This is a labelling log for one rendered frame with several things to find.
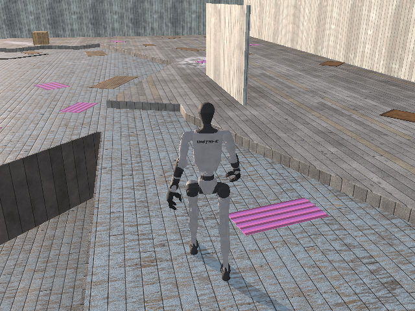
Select robot right forearm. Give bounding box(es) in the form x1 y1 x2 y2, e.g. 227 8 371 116
230 154 241 174

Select right robot hand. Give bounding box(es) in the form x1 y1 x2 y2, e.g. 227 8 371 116
226 171 241 182

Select left robot hand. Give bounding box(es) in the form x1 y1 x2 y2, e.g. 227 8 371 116
167 190 182 210

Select right robot upper arm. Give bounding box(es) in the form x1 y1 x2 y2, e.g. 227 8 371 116
220 130 237 163

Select left robot shin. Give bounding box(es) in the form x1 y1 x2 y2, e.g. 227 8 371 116
189 208 198 246

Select robot left forearm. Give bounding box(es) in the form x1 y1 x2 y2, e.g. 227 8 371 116
169 158 184 192

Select left robot foot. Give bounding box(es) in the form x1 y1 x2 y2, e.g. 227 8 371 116
189 240 198 255

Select left robot upper arm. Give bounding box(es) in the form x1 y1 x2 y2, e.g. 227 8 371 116
177 131 194 168

